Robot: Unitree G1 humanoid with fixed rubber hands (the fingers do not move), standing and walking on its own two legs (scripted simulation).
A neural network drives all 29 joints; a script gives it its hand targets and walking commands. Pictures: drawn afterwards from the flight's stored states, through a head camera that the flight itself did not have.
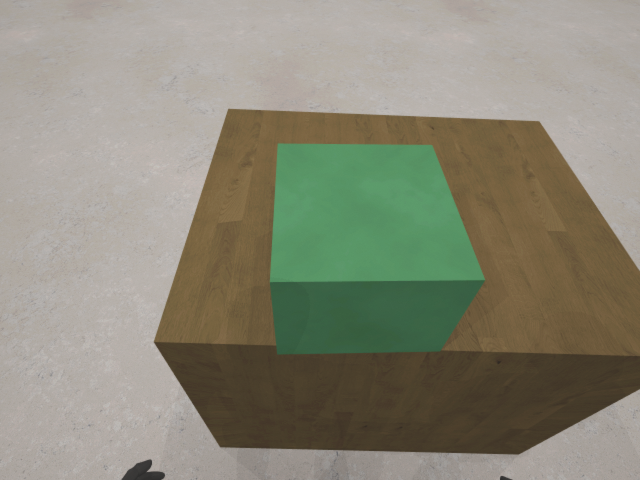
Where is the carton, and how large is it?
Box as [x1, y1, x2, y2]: [270, 144, 484, 354]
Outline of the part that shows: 278,144 270,270 270,288 277,354 439,351 482,284 484,278 432,146 383,144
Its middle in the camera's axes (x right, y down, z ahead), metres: +0.06 +0.02 +0.62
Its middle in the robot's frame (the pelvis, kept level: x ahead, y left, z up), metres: +0.46 -0.05 +0.00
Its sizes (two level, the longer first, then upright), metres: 0.273 0.257 0.197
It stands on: a pedestal, 0.67 m high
